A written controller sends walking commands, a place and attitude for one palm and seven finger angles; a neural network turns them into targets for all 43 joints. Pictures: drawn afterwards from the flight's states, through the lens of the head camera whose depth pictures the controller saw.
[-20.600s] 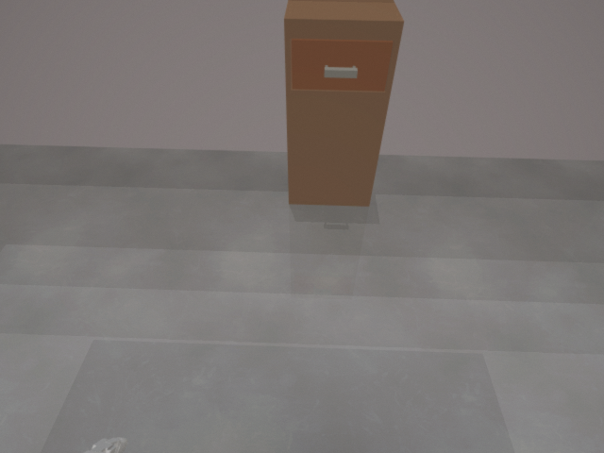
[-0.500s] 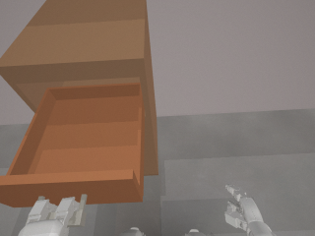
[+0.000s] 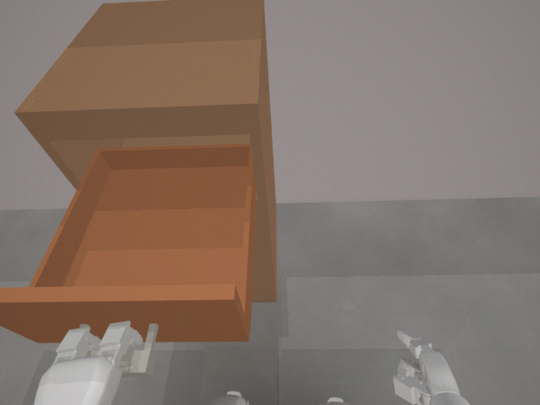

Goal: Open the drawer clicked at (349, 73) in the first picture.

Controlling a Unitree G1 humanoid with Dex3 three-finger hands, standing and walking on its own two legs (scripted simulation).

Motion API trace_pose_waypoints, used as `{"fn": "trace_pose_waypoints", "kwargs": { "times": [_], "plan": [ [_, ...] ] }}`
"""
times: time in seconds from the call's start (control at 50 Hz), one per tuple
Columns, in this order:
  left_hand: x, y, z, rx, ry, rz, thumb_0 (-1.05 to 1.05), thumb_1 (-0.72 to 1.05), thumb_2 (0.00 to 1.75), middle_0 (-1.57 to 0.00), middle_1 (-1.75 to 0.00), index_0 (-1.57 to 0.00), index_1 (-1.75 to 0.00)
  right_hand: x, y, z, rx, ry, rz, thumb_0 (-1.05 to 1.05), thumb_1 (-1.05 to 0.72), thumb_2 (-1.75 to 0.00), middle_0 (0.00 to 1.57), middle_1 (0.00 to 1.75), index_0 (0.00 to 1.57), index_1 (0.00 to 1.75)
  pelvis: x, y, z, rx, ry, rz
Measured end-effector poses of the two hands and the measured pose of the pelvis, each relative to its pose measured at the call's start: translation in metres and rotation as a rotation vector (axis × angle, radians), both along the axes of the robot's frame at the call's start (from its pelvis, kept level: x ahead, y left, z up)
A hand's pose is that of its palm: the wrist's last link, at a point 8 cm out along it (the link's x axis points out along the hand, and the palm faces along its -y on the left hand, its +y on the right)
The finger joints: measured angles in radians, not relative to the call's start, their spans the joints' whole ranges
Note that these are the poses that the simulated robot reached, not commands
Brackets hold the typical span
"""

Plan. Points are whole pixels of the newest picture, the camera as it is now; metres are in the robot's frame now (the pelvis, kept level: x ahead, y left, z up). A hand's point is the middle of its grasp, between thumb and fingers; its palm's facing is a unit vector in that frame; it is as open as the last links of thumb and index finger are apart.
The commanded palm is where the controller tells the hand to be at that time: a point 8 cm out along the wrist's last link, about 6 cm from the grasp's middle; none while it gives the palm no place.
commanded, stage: lift the hand off the handle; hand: left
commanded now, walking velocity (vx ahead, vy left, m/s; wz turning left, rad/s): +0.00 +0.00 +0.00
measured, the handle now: (113, 346) +0.20 +0.24 +0.00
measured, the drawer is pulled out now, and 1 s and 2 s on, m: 0.30 0.30 0.30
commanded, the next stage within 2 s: none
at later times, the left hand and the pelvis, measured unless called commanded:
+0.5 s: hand (108, 386) +0.15 +0.24 -0.01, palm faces -0.03 -0.08 -1.00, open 13.6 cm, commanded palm +0.14 +0.24 +0.04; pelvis -0.01 +0.00 +0.00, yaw +1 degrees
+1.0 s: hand (89, 381) +0.15 +0.25 +0.02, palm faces -0.03 -0.11 -0.99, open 13.5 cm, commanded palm +0.13 +0.24 +0.08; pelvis +0.00 +0.01 +0.02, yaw +0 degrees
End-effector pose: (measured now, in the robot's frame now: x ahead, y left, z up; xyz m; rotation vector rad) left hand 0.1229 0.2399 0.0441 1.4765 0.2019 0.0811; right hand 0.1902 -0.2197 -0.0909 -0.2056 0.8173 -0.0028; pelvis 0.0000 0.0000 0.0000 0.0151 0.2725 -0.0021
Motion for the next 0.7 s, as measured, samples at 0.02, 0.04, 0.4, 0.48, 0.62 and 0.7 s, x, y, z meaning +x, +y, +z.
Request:
{"fn": "trace_pose_waypoints", "kwargs": {
  "times": [0.02, 0.04, 0.4, 0.48, 0.62, 0.7],
  "plan": [
    [-0.001, 0.0, 0.0, -0.001, 0.001, -0.002, 0.0, -0.27, 0.4, -0.33, -1.22, -0.33, -1.22, 0.0, -0.001, 0.001, -0.004, -0.003, -0.001, 0.01, -0.9, -0.9, 0.2, 0.3, 0.2, 0.3, 0.0, 0.0, 0.0, 0.0, -0.002, 0.0],
    [-0.001, 0.0, 0.0, -0.002, 0.001, -0.005, 0.0, -0.31, 0.38, -0.33, -1.22, -0.33, -1.22, 0.0, -0.003, 0.002, -0.007, -0.006, -0.003, 0.01, -0.9, -0.9, 0.2, 0.3, 0.2, 0.3, -0.001, 0.0, 0.001, -0.001, -0.004, 0.001],
    [0.007, -0.001, -0.006, 0.015, -0.058, 0.004, 0.0, -0.49, 0.31, -0.34, -1.22, -0.34, -1.23, -0.008, 0.003, -0.01, -0.007, 0.011, 0.009, 0.01, -0.9, -0.9, 0.2, 0.3, 0.2, 0.3, -0.011, 0.001, -0.005, -0.004, 0.003, 0.016],
    [0.009, -0.001, -0.004, 0.019, -0.05, 0.007, 0.0, -0.49, 0.3, -0.33, -1.21, -0.36, -1.24, -0.012, 0.005, -0.009, 0.001, 0.019, 0.005, 0.01, -0.9, -0.9, 0.2, 0.3, 0.2, 0.3, -0.012, 0.0, -0.001, -0.005, -0.008, 0.018],
    [0.009, 0.0, 0.003, -0.004, -0.014, 0.015, 0.0, -0.49, 0.3, -0.33, -1.2, -0.37, -1.22, -0.016, 0.002, 0.004, -0.002, 0.007, -0.018, 0.01, -0.9, -0.9, 0.2, 0.3, 0.2, 0.3, -0.009, 0.001, 0.008, -0.005, -0.032, 0.011],
    [0.009, 0.001, 0.009, -0.011, -0.02, 0.008, 0.0, -0.49, 0.3, -0.33, -1.19, -0.38, -1.22, -0.015, -0.003, 0.012, -0.017, -0.009, -0.023, 0.01, -0.9, -0.9, 0.2, 0.3, 0.2, 0.3, -0.008, 0.002, 0.012, -0.007, -0.042, 0.009]
  ]
}}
